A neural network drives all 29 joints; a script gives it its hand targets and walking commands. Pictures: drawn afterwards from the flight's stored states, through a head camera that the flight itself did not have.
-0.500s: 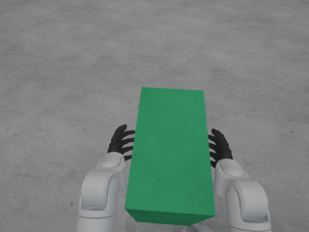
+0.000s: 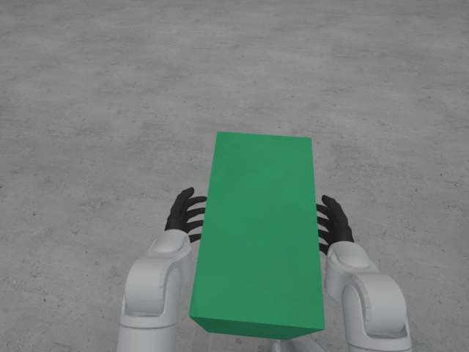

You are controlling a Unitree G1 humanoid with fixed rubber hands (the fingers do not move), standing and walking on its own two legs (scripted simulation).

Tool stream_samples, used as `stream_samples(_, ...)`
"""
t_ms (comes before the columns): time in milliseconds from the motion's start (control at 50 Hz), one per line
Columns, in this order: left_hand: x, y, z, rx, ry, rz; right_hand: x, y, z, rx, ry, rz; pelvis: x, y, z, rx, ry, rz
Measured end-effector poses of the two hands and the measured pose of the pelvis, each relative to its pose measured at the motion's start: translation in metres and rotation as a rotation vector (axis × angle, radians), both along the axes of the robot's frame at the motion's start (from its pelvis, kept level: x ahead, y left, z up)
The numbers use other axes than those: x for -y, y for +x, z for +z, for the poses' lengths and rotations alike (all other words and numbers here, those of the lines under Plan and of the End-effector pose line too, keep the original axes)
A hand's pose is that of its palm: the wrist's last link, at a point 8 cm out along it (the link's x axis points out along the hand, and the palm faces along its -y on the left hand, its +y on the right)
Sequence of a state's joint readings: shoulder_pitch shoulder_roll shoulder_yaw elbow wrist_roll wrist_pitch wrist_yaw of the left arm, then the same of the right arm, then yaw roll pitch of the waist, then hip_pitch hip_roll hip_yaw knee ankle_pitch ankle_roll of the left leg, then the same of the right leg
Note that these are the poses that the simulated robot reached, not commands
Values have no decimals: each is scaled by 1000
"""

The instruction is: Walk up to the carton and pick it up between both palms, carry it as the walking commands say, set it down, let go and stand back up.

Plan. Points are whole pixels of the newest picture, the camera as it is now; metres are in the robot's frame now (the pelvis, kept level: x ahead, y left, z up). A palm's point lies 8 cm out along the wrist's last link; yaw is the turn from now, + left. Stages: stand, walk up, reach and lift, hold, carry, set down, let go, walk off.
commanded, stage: carry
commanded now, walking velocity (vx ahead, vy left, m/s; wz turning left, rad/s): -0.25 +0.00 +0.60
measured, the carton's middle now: (254, 244) +0.30 -0.01 +0.01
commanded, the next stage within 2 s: none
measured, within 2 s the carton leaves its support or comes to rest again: neither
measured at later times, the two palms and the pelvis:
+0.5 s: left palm (146, 136) +0.50 +0.19 +0.09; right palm (264, 119) +0.54 -0.05 +0.08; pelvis +0.24 +0.00 +0.02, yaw +13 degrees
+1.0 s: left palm (136, 131) +0.52 +0.22 +0.08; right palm (232, 89) +0.66 +0.02 +0.08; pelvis +0.36 -0.04 +0.02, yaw +33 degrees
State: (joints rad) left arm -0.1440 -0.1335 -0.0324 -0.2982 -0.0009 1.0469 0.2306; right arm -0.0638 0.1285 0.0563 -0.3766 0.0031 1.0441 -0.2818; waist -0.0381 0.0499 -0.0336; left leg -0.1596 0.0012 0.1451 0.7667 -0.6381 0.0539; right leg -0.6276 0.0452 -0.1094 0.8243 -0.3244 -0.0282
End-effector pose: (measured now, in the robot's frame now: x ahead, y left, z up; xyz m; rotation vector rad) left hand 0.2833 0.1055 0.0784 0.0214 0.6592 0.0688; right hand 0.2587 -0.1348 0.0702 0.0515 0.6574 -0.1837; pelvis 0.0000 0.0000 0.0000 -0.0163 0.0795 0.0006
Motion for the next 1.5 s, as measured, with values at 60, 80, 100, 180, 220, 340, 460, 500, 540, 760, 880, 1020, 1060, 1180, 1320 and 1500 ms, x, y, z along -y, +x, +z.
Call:
stream_samples(60,6,41,-8,-4,-1,-9,6,43,-3,-3,0,-9,5,45,-6,25,3,67)
stream_samples(80,4,52,-11,-16,-4,-1,5,57,-2,-16,-4,0,6,58,-5,27,5,92)
stream_samples(100,1,61,-13,-31,-9,14,3,71,-1,-31,-9,15,8,70,-2,26,7,114)
stream_samples(180,-21,87,-17,-74,-43,125,-21,129,8,-74,-38,122,14,111,9,7,20,167)
stream_samples(220,-37,98,-17,-76,-56,195,-38,158,10,-76,-42,185,15,128,12,2,31,185)
stream_samples(340,-81,143,-8,-22,-55,338,-87,229,12,-22,-33,319,1,188,6,6,45,180)
stream_samples(460,-87,196,12,-38,-2,329,-91,273,9,-38,19,308,-7,230,17,-9,17,207)
stream_samples(500,-83,213,15,-42,7,315,-86,285,10,-43,30,292,-4,243,20,-19,15,233)
stream_samples(540,-76,228,16,-40,13,305,-79,299,11,-41,38,280,1,258,20,-24,14,264)
stream_samples(760,-75,248,8,-54,-11,449,-91,366,23,-55,10,429,32,324,21,-8,77,476)
stream_samples(880,-105,243,0,-20,-54,597,-136,391,24,-20,-37,579,31,348,10,1,77,513)
stream_samples(1020,-112,240,8,-75,-16,694,-151,400,10,-73,-4,674,44,359,17,-11,32,588)
stream_samples(1060,-107,240,11,-61,-1,713,-149,403,9,-59,16,688,53,362,15,-9,31,619)
stream_samples(1180,-90,230,11,-55,-16,734,-136,402,18,-50,0,711,71,367,19,5,50,729)
stream_samples(1320,-81,197,9,-25,-26,801,-143,387,29,-15,-17,784,90,355,14,8,36,788)
stream_samples(1500,-48,131,15,-64,-2,967,-134,343,17,-52,4,951,141,332,14,38,41,889)
